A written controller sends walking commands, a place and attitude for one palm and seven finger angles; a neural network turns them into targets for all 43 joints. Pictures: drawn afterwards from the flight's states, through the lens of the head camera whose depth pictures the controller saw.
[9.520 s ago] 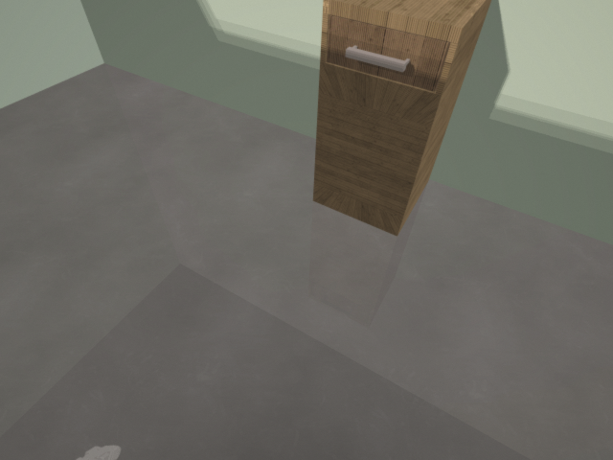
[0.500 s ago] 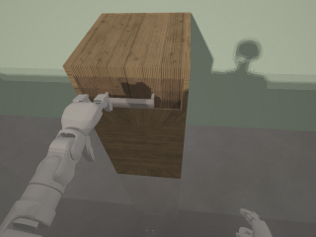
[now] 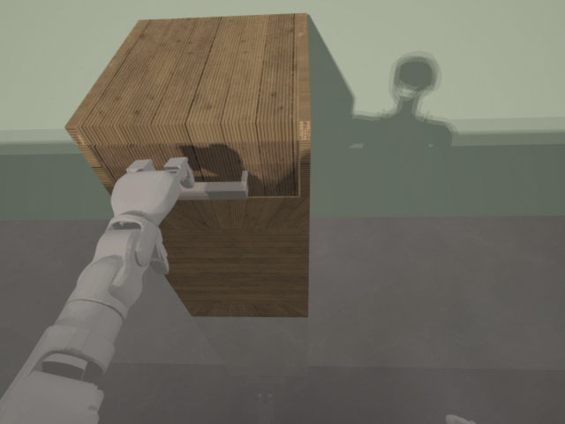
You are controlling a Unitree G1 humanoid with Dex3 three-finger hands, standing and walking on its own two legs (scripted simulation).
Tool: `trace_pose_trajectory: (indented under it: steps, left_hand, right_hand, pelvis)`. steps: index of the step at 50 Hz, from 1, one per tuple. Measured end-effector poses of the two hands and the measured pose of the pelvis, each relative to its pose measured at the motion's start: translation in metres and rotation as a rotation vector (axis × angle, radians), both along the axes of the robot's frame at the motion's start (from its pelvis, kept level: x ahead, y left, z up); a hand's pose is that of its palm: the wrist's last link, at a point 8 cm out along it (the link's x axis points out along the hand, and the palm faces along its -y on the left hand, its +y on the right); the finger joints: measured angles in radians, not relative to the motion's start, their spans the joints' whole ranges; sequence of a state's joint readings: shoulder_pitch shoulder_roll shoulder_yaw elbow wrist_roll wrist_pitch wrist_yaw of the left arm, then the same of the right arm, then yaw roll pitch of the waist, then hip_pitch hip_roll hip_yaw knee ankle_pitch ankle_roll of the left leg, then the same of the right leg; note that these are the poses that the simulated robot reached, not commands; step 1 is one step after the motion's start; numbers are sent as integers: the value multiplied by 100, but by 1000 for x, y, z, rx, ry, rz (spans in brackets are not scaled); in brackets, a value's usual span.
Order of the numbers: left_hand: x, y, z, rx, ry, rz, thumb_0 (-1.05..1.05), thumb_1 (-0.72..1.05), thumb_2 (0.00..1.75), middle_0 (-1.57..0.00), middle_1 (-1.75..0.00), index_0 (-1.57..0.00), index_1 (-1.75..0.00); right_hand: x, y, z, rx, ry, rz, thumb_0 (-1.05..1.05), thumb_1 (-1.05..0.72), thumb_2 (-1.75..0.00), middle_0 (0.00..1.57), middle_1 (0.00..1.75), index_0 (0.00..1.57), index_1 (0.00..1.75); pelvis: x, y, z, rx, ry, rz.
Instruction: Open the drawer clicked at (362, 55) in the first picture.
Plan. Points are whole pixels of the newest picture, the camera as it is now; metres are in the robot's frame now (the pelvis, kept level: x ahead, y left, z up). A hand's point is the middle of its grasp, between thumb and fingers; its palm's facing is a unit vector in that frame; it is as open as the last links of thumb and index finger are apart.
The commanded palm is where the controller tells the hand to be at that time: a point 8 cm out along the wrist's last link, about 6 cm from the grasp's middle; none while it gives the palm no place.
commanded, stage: move the hooked fingers above the handle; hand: left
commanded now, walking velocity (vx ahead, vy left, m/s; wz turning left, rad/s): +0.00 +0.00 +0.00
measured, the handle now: (198, 183) +0.54 +0.20 -0.01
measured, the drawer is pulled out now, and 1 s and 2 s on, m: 0.00 0.00 0.00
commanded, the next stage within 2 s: lower the fingers behind the handle in 1.56 s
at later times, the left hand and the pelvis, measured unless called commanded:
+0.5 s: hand (185, 192) +0.46 +0.19 +0.06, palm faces -0.03 -0.02 -1.00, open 13.8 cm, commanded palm +0.45 +0.19 +0.11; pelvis +0.00 +0.00 -0.01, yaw +0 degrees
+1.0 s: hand (186, 185) +0.48 +0.20 +0.05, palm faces -0.05 -0.04 -1.00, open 13.8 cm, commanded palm +0.46 +0.20 +0.11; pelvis +0.00 +0.01 -0.01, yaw -2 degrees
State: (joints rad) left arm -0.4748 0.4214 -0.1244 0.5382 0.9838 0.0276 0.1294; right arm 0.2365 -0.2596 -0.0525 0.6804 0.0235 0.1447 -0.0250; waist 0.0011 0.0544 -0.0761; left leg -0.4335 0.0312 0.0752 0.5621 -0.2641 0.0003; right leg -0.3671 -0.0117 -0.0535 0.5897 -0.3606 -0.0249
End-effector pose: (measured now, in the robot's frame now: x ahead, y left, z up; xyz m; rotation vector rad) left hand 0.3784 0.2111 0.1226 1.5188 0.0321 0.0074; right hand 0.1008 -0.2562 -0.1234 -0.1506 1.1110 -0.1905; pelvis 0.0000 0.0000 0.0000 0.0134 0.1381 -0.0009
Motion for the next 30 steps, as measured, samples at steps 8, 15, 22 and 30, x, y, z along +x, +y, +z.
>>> trace_pose_trajectory:
  steps: [8,15,22,30]
  left_hand:
    - [12,-6,0,3,3,-16,0,-49,30,-32,-120,-32,-120]
    - [28,-12,-6,22,17,-22,0,-49,30,-32,-120,-32,-120]
    - [50,-19,-7,22,14,-18,0,-49,30,-32,-120,-32,-120]
    - [72,-30,-13,20,20,-23,0,-49,30,-32,-120,-32,-120]
  right_hand:
    - [4,-2,0,-3,-9,-2,1,-91,-90,20,30,20,30]
    - [-6,-5,-3,-11,15,-11,1,-91,-90,20,30,20,30]
    - [-36,-9,-8,-21,77,-53,1,-91,-90,20,30,20,30]
    - [-83,-12,-11,-34,181,-118,1,-91,-90,20,30,20,30]
  pelvis:
    - [1,-2,-2,-1,13,5]
    - [-2,-3,-5,-2,33,12]
    - [-4,-2,-8,-6,63,7]
    - [-5,1,-10,-10,98,-4]
